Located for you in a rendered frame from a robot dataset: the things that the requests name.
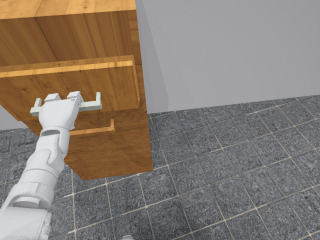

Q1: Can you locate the drawer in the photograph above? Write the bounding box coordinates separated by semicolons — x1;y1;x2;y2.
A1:
0;55;139;122

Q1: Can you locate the left robot forearm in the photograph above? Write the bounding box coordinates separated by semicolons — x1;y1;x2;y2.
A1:
0;126;70;217

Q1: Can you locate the left robot shin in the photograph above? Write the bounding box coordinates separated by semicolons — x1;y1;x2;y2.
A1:
122;235;133;239

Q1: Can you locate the handle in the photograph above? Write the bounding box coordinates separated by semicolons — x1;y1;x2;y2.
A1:
30;92;102;117
69;126;115;138

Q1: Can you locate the robot left hand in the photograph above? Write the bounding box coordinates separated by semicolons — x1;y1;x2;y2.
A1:
38;91;84;131

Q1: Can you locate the robot left upper arm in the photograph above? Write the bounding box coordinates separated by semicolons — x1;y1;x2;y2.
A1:
0;206;52;240

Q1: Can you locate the cabinet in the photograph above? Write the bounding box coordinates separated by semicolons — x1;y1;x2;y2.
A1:
0;0;153;181

